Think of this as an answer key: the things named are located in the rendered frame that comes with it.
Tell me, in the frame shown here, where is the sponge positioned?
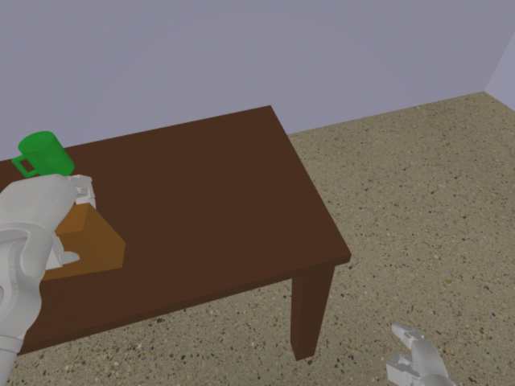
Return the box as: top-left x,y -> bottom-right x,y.
42,203 -> 126,281

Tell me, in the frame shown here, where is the right robot hand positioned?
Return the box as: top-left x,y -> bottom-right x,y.
386,323 -> 449,386

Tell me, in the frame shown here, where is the left robot forearm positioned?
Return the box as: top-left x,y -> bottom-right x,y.
0,223 -> 53,386

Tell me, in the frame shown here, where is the table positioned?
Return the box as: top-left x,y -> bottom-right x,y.
0,105 -> 352,361

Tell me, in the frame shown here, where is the left robot hand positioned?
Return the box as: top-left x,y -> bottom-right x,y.
0,174 -> 96,270

